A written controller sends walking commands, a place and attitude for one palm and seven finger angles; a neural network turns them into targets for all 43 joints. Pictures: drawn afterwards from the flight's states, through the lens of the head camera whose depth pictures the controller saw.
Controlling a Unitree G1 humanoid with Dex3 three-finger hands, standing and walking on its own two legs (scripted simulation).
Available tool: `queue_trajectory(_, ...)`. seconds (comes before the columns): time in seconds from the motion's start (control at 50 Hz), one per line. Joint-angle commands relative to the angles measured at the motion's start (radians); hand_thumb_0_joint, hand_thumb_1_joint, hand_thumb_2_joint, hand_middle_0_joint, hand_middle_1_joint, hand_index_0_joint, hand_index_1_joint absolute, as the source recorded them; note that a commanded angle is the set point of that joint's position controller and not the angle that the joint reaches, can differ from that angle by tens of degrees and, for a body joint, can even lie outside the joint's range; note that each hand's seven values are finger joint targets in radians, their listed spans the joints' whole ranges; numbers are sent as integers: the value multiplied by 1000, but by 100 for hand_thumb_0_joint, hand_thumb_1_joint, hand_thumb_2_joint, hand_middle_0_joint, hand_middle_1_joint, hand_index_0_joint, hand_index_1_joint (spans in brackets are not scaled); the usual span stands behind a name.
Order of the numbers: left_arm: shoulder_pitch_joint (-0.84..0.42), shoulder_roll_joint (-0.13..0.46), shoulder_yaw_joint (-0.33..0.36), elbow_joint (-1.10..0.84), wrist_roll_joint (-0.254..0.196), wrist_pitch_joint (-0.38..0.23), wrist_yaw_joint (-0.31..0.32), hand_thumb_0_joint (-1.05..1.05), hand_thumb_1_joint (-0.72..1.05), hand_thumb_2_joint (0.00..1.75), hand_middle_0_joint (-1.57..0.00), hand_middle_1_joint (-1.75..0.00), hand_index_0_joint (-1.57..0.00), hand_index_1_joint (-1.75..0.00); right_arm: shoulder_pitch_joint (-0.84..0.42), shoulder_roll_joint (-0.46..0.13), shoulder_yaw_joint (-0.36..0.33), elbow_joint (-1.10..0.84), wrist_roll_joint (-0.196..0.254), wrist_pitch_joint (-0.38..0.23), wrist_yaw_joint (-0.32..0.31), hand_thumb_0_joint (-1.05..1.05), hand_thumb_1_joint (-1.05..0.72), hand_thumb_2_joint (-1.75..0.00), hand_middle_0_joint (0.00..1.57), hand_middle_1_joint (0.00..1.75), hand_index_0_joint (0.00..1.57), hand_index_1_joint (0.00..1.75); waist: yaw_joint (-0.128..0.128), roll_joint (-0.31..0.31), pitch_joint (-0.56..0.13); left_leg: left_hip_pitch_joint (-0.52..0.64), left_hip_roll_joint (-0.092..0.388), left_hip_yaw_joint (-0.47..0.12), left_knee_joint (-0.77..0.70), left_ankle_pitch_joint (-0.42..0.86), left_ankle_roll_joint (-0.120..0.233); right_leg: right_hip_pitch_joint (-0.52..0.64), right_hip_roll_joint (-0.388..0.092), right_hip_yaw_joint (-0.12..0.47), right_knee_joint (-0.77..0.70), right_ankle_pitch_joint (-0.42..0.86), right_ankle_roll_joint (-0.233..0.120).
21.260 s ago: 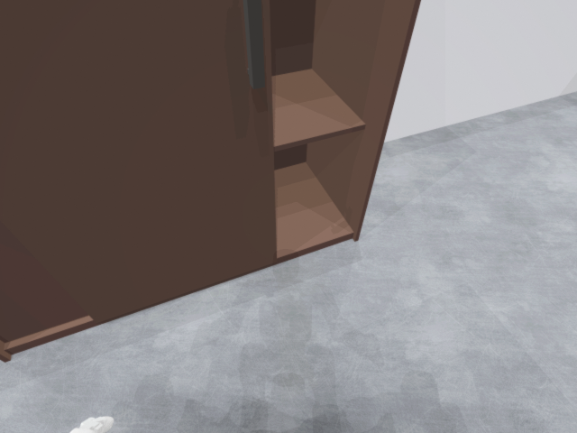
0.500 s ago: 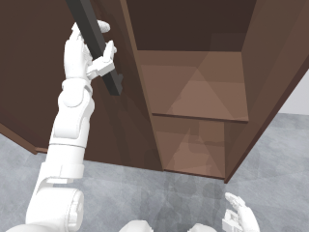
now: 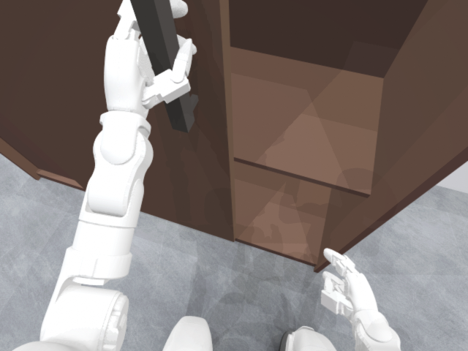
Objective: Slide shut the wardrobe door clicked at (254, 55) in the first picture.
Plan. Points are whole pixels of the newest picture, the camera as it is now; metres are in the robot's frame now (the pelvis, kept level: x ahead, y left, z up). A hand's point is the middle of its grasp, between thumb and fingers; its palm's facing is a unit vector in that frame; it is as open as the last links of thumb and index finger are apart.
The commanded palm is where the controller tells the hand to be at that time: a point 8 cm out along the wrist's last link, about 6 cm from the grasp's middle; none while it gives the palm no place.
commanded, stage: step sideways, sliding the door along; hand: left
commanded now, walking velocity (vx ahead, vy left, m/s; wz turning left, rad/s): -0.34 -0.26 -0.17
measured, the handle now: (174, 50) +0.43 +0.18 +0.22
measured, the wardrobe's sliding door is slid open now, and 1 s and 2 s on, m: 0.34 0.09 0.00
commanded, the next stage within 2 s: stop walking and hold the door there in 1.94 s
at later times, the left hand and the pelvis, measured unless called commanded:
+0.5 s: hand (275, 95) +0.38 +0.04 +0.21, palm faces +0.16 -0.98 -0.08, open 6.7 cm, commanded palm +0.35 +0.03 +0.21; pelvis +0.02 -0.10 +0.01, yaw +3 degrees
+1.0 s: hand (394, 128) +0.36 -0.09 +0.21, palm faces +0.04 -1.00 -0.07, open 7.0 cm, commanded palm +0.34 -0.06 +0.22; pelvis -0.02 -0.18 +0.00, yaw -3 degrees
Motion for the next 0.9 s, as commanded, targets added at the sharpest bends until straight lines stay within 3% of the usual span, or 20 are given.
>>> queue_trajectory(0.0, -423, -74, -229, -388, 33, -141, -77, 0, 90, 90, -45, -140, -45, -140, -29, -147, -59, -125, 22, -43, -21, 0, -90, -90, 20, 30, 20, 30, -205, 60, -574, 270, 59, 38, 152, 842, 141, 193, 14, -26, -257, 446, -4)
queue_trajectory(0.02, -401, -35, -201, -409, 31, -133, -63, 0, 90, 90, -45, -140, -45, -140, -19, -146, -60, -112, 31, -45, -31, 0, -90, -90, 20, 30, 20, 30, -218, -24, -591, 200, 17, 54, 182, 742, 128, 256, -51, 18, -231, 738, -27)
queue_trajectory(0.04, -349, -20, -181, -398, 28, -125, -60, 0, 90, 90, -45, -140, -45, -140, -30, -139, -78, -115, 29, -39, -40, 0, -90, -90, 20, 30, 20, 30, -205, -283, -637, 26, -37, 34, 245, 445, 86, 409, -131, 123, -144, 1010, -92)
queue_trajectory(0.06, -325, -43, -194, -406, 26, -131, -64, 0, 90, 90, -45, -140, -45, -140, -45, -123, -71, -115, 29, -41, -44, 0, -90, -90, 20, 30, 20, 30, -186, -381, -619, -83, -84, 7, 248, 20, 91, 432, -186, 200, -137, 1144, -119)
queue_trajectory(0.1, -311, -63, -232, -532, 17, -151, -56, 0, 90, 90, -45, -140, -45, -140, -59, -98, -52, -106, 20, -55, -62, 0, -90, -90, 20, 30, 20, 30, -183, -274, -622, -131, -86, 0, 105, -92, 114, 440, -222, 196, -100, 1172, -114)
queue_trajectory(0.14, -290, -79, -250, -584, 3, -158, -36, 0, 90, 90, -45, -140, -45, -140, -65, -119, -57, -92, 13, -54, -66, 0, -90, -90, 20, 30, 20, 30, -195, -115, -675, 118, 22, 21, -132, 473, 131, 294, -163, 88, 1, 924, -49)
queue_trajectory(0.18, -272, -113, -264, -584, 0, -171, -66, 0, 90, 90, -45, -140, -45, -140, -48, -175, -91, -124, 4, -50, -27, 0, -90, -90, 20, 30, 20, 30, -182, 46, -707, 426, 248, -99, -104, 1116, 234, -23, -26, 35, 94, 73, 8)
queue_trajectory(0.22, -311, -104, -258, -616, 24, -197, -67, 0, 90, 90, -45, -140, -45, -140, -65, -156, -84, -140, -5, -60, 1, 0, -90, -90, 20, 30, 20, 30, -178, 230, -597, 402, 252, -42, -76, 1196, 246, -107, -5, 45, 136, -164, 0)
queue_trajectory(0.34, -217, -79, -246, -566, 41, -183, -75, 0, 90, 90, -45, -140, -45, -140, -51, -145, -75, -149, 26, -72, 6, 0, -90, -90, 20, 30, 20, 30, -193, -15, -572, 196, 92, 81, 103, 801, 148, 187, 1, 6, -158, 363, -13)
queue_trajectory(0.38, -208, -60, -243, -579, 39, -190, -73, 0, 90, 90, -45, -140, -45, -140, -67, -126, -86, -144, 28, -75, -12, 0, -90, -90, 20, 30, 20, 30, -189, -314, -592, -37, -50, 79, 267, 80, 84, 309, -173, 246, -153, 994, -105)
queue_trajectory(0.42, -144, -94, -286, -646, 22, -198, -52, 0, 90, 90, -45, -140, -45, -140, -50, -99, -56, -118, 16, -88, -24, 0, -90, -90, 20, 30, 20, 30, -185, -243, -599, -156, -75, 15, 177, -183, 106, 361, -234, 275, -108, 1117, -124)
queue_trajectory(0.5, -171, -100, -299, -709, 12, -219, -45, 0, 90, 90, -45, -140, -45, -140, -61, -136, -74, -107, -1, -77, -25, 0, -90, -90, 20, 30, 20, 30, -198, -170, -686, 226, 80, 30, -124, 575, 144, 177, -130, 138, 1, 834, -46)
queue_trajectory(0.54, -140, -84, -259, -637, 27, -219, -62, 0, 90, 90, -45, -140, -45, -140, -46, -168, -92, -125, -18, -66, 3, 0, -90, -90, 20, 30, 20, 30, -181, 93, -663, 431, 302, -81, -141, 1113, 252, -117, -13, 65, 137, -30, 2)
queue_trajectory(0.56, -207, -78, -248, -659, 47, -235, -69, 0, 90, 90, -45, -140, -45, -140, -55, -141, -76, -128, -28, -66, 13, 0, -90, -90, 20, 30, 20, 30, -185, 193, -613, 384, 318, -56, -122, 1116, 275, -137, -3, 71, 158, -207, 0)
queue_trajectory(0.62, -228, -32, -198, -600, 64, -216, -54, 0, 90, 90, -45, -140, -45, -140, -52, -152, -80, -115, -17, -66, 21, 0, -90, -90, 20, 30, 20, 30, -192, 193, -554, 324, 245, 78, -52, 1002, 184, -49, 15, 15, 25, -81, -8)
queue_trajectory(0.68, -233, -10, -177, -553, 51, -190, -57, 0, 90, 90, -45, -140, -45, -140, -75, -125, -67, -122, 11, -59, 11, 0, -90, -90, 20, 30, 20, 30, -189, 35, -564, 183, 158, 122, 90, 723, 211, 164, 5, -4, -145, 196, -1)
queue_trajectory(0.72, -198, 37, -145, -520, 35, -175, -49, 0, 90, 90, -45, -140, -45, -140, -79, -107, -78, -121, 25, -59, -8, 0, -90, -90, 20, 30, 20, 30, -195, -347, -564, -25, -40, 127, 270, 25, 80, 233, -156, 293, -213, 785, -95)
queue_trajectory(0.74, -156, 32, -140, -509, 33, -174, -42, 0, 90, 90, -45, -140, -45, -140, -87, -91, -77, -110, 13, -60, -16, 0, -90, -90, 20, 30, 20, 30, -172, -371, -572, -131, -92, 48, 363, -221, 85, 265, -216, 369, -203, 928, -108)
queue_trajectory(0.78, -170, -26, -197, -628, 19, -190, -35, 0, 90, 90, -45, -140, -45, -140, -94, -66, -55, -92, 0, -79, -28, 0, -90, -90, 20, 30, 20, 30, -174, -261, -620, -204, -101, -30, 286, -263, 95, 384, -236, 365, -153, 981, -152)
queue_trajectory(0.88, -185, 62, -112, -571, 21, -199, 6, 0, 90, 90, -45, -140, -45, -140, -63, -88, -66, -89, 1, -36, -44, 0, -90, -90, 20, 30, 20, 30, -181, -209, -725, 31, -72, 86, -117, 121, 99, 365, -175, 274, -99, 861, -109)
